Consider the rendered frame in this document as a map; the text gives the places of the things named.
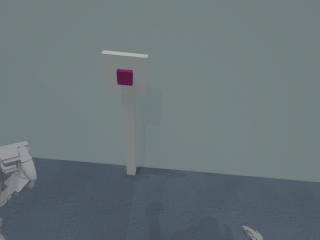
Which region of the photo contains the left robot hand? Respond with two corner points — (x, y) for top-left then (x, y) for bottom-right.
(0, 141), (37, 209)

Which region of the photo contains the button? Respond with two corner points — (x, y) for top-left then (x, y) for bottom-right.
(116, 69), (133, 86)

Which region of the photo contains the panel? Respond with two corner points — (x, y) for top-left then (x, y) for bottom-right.
(101, 50), (149, 175)

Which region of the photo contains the right robot hand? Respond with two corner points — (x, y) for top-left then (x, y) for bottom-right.
(242, 226), (263, 240)

